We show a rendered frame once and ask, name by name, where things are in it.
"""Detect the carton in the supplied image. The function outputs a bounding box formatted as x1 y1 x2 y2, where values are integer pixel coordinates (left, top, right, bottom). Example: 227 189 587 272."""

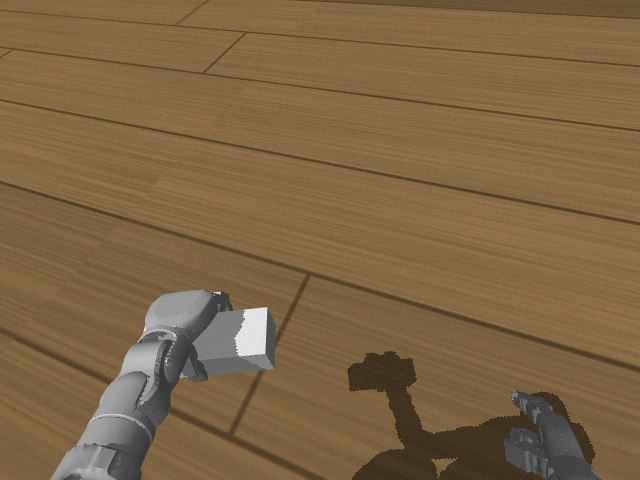
143 307 276 378

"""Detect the left robot arm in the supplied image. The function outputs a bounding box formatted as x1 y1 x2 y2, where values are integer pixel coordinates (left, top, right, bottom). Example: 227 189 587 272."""
50 325 191 480

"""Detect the right robot hand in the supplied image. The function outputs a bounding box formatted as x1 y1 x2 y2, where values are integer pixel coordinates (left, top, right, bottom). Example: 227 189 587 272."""
504 391 585 480

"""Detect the left robot hand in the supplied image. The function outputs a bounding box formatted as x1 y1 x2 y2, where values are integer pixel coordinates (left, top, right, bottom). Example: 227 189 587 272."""
145 289 233 382

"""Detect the right robot arm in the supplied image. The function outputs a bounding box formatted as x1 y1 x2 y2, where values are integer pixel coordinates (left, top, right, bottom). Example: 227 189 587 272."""
546 455 601 480

